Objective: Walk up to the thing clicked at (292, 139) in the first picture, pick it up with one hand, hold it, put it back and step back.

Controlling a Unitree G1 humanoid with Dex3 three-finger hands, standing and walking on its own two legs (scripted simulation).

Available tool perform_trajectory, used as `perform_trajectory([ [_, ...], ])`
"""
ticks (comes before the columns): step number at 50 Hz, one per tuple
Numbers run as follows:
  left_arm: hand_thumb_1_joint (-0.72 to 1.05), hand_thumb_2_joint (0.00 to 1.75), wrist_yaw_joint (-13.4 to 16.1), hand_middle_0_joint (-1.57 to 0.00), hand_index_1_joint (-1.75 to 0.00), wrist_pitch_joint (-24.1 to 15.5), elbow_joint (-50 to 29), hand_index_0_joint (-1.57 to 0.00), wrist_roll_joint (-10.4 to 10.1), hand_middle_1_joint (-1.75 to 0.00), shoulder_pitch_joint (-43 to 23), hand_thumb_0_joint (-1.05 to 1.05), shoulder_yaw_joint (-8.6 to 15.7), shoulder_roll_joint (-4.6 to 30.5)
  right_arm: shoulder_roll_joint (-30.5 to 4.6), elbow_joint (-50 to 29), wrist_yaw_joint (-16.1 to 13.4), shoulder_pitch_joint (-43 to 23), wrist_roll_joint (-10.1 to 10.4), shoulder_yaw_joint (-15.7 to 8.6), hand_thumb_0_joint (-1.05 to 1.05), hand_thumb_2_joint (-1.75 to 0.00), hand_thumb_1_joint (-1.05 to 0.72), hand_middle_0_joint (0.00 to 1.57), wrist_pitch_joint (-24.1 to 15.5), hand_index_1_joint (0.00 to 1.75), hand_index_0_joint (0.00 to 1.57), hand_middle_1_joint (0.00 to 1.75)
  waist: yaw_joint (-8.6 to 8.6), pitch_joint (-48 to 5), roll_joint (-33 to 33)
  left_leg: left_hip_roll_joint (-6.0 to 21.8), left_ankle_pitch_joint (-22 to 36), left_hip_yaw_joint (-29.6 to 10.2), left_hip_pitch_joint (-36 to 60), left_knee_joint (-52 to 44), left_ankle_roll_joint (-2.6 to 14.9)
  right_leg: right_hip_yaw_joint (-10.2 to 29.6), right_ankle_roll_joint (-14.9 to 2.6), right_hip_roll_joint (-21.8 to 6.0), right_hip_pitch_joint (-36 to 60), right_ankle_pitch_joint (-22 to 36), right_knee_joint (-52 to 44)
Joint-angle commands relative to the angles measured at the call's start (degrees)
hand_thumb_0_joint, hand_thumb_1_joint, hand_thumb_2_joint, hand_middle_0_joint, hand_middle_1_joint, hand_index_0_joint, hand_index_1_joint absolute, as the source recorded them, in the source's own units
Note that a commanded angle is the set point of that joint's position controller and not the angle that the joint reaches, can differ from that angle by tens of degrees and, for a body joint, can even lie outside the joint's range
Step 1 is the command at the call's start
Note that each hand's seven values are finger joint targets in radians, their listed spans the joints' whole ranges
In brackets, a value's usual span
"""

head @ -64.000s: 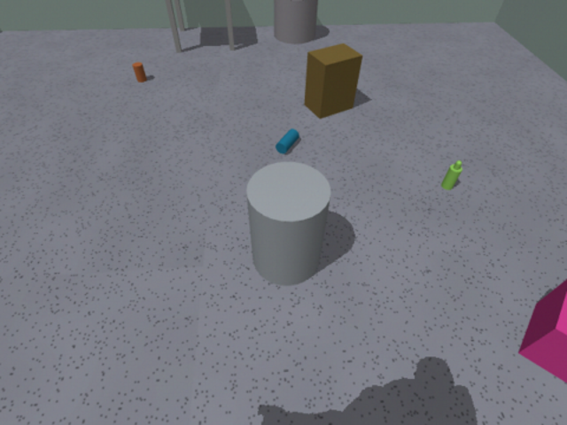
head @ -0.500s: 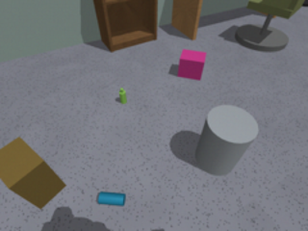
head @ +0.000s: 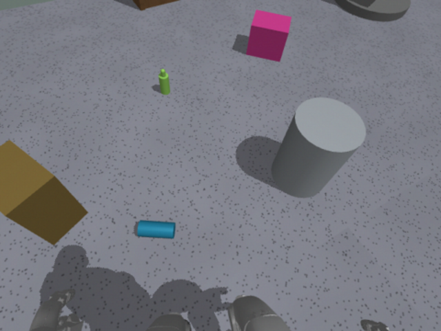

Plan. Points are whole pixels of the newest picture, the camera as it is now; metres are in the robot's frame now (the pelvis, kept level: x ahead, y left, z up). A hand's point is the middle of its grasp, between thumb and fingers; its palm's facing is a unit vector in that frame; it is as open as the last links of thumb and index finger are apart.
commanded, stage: step back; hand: left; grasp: from above
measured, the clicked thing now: (156, 229) +0.52 +0.22 -0.73
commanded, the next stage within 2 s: none
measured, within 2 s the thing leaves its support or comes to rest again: neither
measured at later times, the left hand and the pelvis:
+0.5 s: hand out of the picture +0.00 +0.26 -0.13, palm faces -0.01 -0.91 -0.41, open 7.4 cm; pelvis -0.13 +0.00 +0.00, yaw +0 degrees
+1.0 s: hand out of the picture -0.21 +0.25 -0.15, palm faces -0.07 -0.91 -0.41, open 7.3 cm; pelvis -0.29 -0.02 -0.01, yaw -4 degrees
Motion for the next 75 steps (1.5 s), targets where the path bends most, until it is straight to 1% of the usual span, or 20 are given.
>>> perform_trajectory([
  [1, 0.9, 0.9, 0.2, -0.2, -0.3, -1.7, -5.1, -0.2, 0.5, -0.3, 2.5, 0.0, 3.0, 9.4, -14.5, -5.3, -2.0, 3.0, 0.0, -4.2, 0.0, -0.9, -0.9, 0.2, -1.7, 0.3, 0.2, 0.3, -1.0, -15.6, 8.0, 17.7, 39.7, -16.3, 18.7, -5.3, 13.59, 0.9, 1.43, -2.5, -4.0, -1.2, -3.3],
  [9, 0.9, 0.9, -1.0, -0.2, -0.3, -2.7, -2.0, -0.2, 1.2, -0.3, 13.2, 0.0, 4.0, 8.1, -16.8, -7.6, -1.3, -2.6, 0.6, -3.9, 0.0, -0.9, -0.9, 0.2, -0.5, 0.3, 0.2, 0.3, 2.82, -17.3, 10.1, 13.4, 16.9, -11.3, 1.9, -2.7, 7.07, -7.7, -1.83, -4.8, 18.4, 16.8, -37.9],
  [11, 0.9, 0.9, -0.9, -0.2, -0.3, -3.5, -3.3, -0.2, 2.3, -0.3, 13.0, 0.0, 5.3, 14.1, -12.3, -7.9, -0.9, -1.5, 1.4, -2.5, 0.0, -0.9, -0.9, 0.2, -0.4, 0.3, 0.2, 0.3, 2.21, -15.0, -6.7, 2.6, -5.9, -4.9, -14.3, 9.7, -0.24, 14.9, -7.33, -19.1, 22.8, 19.0, -45.3],
  [12, 0.9, 0.9, -1.0, -0.2, -0.3, -3.4, -5.5, -0.2, 1.9, -0.3, 9.2, 0.0, 6.4, 20.0, -12.6, -7.9, -1.6, -4.1, 1.3, -3.1, 0.0, -0.9, -0.9, 0.2, 0.0, 0.3, 0.2, 0.3, 4.7, -11.7, -14.4, -4.4, -20.4, -4.2, -12.0, 24.6, -2.13, 25.8, -18.05, -30.4, 9.6, 23.5, -49.4],
  [13, 0.9, 0.9, -0.8, -0.2, -0.3, -3.8, -7.4, -0.2, 1.8, -0.3, 5.9, 0.0, 6.0, 17.7, -14.0, -6.3, -1.7, -2.7, 1.0, -3.5, 0.0, -0.9, -0.9, 0.2, 0.2, 0.3, 0.2, 0.3, 3.21, -8.9, -9.4, -3.8, -19.4, -9.8, -9.8, 33.1, -2.63, 25.2, -18.45, -30.1, 5.9, 28.7, -48.2],
  [16, 0.9, 0.9, -0.1, -0.2, -0.3, -3.6, -9.1, -0.2, 1.5, -0.3, -0.1, 0.0, 4.8, 12.1, -12.8, -3.9, -1.6, 2.9, 1.9, -2.8, 0.0, -0.9, -0.9, 0.2, -0.2, 0.3, 0.2, 0.3, -0.53, -8.9, -4.7, -6.4, -11.3, -9.2, -9.9, 35.7, -2.68, 6.3, -11.55, -19.5, 8.5, 36.2, -43.5],
  [23, 0.9, 0.9, 0.5, -0.2, -0.3, -2.7, -10.1, -0.2, 1.9, -0.3, 6.8, 0.0, 4.3, 11.7, -12.0, -5.7, -1.1, 2.0, 0.8, -2.5, 0.0, -0.9, -0.9, 0.2, -0.8, 0.3, 0.2, 0.3, 3.86, -13.9, -7.7, -0.5, -13.3, -3.2, -6.6, 8.7, -2.93, 5.2, -11.38, -19.9, 22.5, 40.8, -37.3],
  [26, 0.9, 0.9, -0.3, -0.2, -0.3, -1.7, -10.7, -0.2, 0.6, -0.3, 5.2, 0.0, 3.9, 12.4, -11.4, -3.2, -0.8, 7.7, 0.1, -3.1, 0.0, -0.9, -0.9, 0.2, -1.6, 0.3, 0.2, 0.3, 0.79, -16.0, -5.9, -0.4, 3.7, 1.4, 4.3, -11.8, -1.84, 2.2, -8.02, -17.0, 18.4, 38.0, -30.6],
  [29, 0.9, 0.9, 0.3, -0.2, -0.3, -1.4, -11.8, -0.2, 0.3, -0.3, 3.2, 0.0, 3.9, 10.4, -23.6, -5.8, -0.2, 3.3, -0.6, -5.7, 0.0, -0.9, -0.9, 0.2, -1.8, 0.3, 0.2, 0.3, -1.6, -13.9, 16.2, 24.5, 21.0, -29.2, 2.5, -15.9, 13.74, -1.3, -0.63, -0.6, 0.9, -6.8, -7.0],
  [36, 0.9, 0.9, -0.3, -0.2, -0.3, -1.3, -7.9, -0.2, 0.6, -0.3, 10.1, 0.0, 4.6, 9.9, -14.9, -7.5, -1.5, -1.2, -0.6, -3.7, 0.0, -0.9, -0.9, 0.2, -2.1, 0.3, 0.2, 0.3, 1.75, -12.3, 9.4, 16.3, 25.6, -13.7, 9.5, -9.7, 12.03, 1.8, 1.56, -0.9, -3.4, 2.0, 5.2],
  [45, 0.9, 0.9, -1.4, -0.2, -0.3, -2.2, -3.4, -0.2, 0.9, -0.3, 19.3, 0.0, 4.4, 8.3, -18.3, -9.4, -1.2, -3.4, 0.0, -4.6, 0.0, -0.9, -0.9, 0.2, -0.3, 0.3, 0.2, 0.3, 3.68, -17.3, 14.8, 14.1, 12.9, -10.0, 2.0, -4.8, 7.31, -9.0, -0.75, -5.1, 17.5, 14.2, -39.1],
  [47, 0.9, 0.9, -1.4, -0.2, -0.3, -3.0, -4.2, -0.2, 2.6, -0.3, 18.8, 0.0, 5.8, 13.8, -13.1, -10.4, -0.9, -2.2, 0.8, -3.0, 0.0, -0.9, -0.9, 0.2, 0.2, 0.3, 0.2, 0.3, 3.25, -13.7, -1.5, 3.6, -5.7, -5.9, -14.5, 7.8, 0.38, 10.4, -4.79, -15.2, 20.4, 10.2, -45.1],
  [48, 0.9, 0.9, -1.3, -0.2, -0.3, -2.7, -6.8, -0.2, 2.4, -0.3, 14.2, 0.0, 7.3, 21.0, -11.9, -11.5, -1.8, -5.6, 1.2, -3.2, 0.0, -0.9, -0.9, 0.2, 0.0, 0.3, 0.2, 0.3, 5.93, -11.8, -14.4, -4.4, -18.4, -4.6, -14.0, 22.2, -2.52, 24.3, -14.99, -28.7, 7.6, 14.7, -49.7],
  [49, 0.9, 0.9, -1.1, -0.2, -0.3, -3.0, -8.7, -0.2, 2.3, -0.3, 10.2, 0.0, 7.1, 21.4, -14.2, -10.9, -2.3, -5.4, 0.9, -4.2, 0.0, -0.9, -0.9, 0.2, 0.2, 0.3, 0.2, 0.3, 5.05, -8.0, -11.8, -1.9, -19.2, -10.3, -11.7, 31.5, -3.36, 27.1, -17.96, -31.9, -0.7, 15.6, -51.1],
  [52, 0.9, 0.9, -0.3, -0.2, -0.3, -3.3, -10.0, -0.2, 2.4, -0.3, 2.1, 0.0, 5.1, 13.3, -13.2, -6.9, -1.8, 1.5, 1.6, -3.4, 0.0, -0.9, -0.9, 0.2, -0.4, 0.3, 0.2, 0.3, -0.42, -8.8, -5.2, -5.3, -11.1, -8.4, -10.4, 35.3, -2.7, 5.5, -11.27, -19.6, 4.8, 32.4, -41.5],
  [60, 0.9, 0.9, 0.5, -0.2, -0.3, -2.0, -10.6, -0.2, 1.6, -0.3, 8.5, 0.0, 4.2, 12.5, -11.2, -6.7, -1.3, 3.2, 0.2, -2.8, 0.0, -0.9, -0.9, 0.2, -1.4, 0.3, 0.2, 0.3, 3.52, -14.6, -8.7, -0.8, -9.4, 0.6, -4.9, 0.7, -2.42, 3.8, -10.06, -19.3, 22.2, 43.7, -32.2],
  [63, 0.9, 0.9, -0.2, -0.2, -0.3, -1.0, -11.5, -0.2, 0.7, -0.3, 8.1, 0.0, 2.8, 9.8, -15.1, -5.2, -1.4, 6.9, -0.9, -4.4, 0.0, -0.9, -0.9, 0.2, -1.9, 0.3, 0.2, 0.3, 2.37, -17.2, 0.9, 8.8, 12.1, -11.5, 9.9, -12.5, 1.77, 0.7, -3.86, -13.7, 7.6, 27.3, -22.9],
  [65, 0.9, 0.9, 0.7, -0.2, -0.3, -1.0, -11.6, -0.2, 0.8, -0.3, 2.7, 0.0, 3.9, 11.3, -23.8, -7.2, -0.7, 2.4, -0.6, -5.9, 0.0, -0.9, -0.9, 0.2, -1.7, 0.3, 0.2, 0.3, -1.15, -14.0, 15.2, 25.6, 20.4, -31.7, -2.8, -16.0, 16.45, -1.5, -0.44, -3.0, 4.1, -7.1, -1.5],
  [69, 0.9, 0.9, 0.1, -0.2, -0.3, -0.6, -7.9, -0.2, 0.0, -0.3, 9.6, 0.0, 3.9, 10.6, -16.9, -7.5, -1.8, -2.9, -0.7, -3.8, 0.0, -0.9, -0.9, 0.2, -2.0, 0.3, 0.2, 0.3, 4.08, -12.6, 9.1, 17.4, 26.8, -14.3, 1.9, -9.4, 11.7, 2.5, -0.82, -1.8, 0.1, 1.4, 7.7],
  [75, 0.9, 0.9, -0.7, -0.2, -0.3, -1.5, -7.6, -0.2, 0.9, -0.3, 7.6, 0.0, 3.5, 9.3, -16.7, -7.8, -1.4, 1.3, -1.0, -4.0, 0.0, -0.9, -0.9, 0.2, -0.9, 0.3, 0.2, 0.3, 0.15, -14.0, 13.3, 16.7, 24.4, -13.8, 9.4, -8.3, 12.13, -4.2, 1.64, -3.8, 2.6, 0.0, -13.5],
])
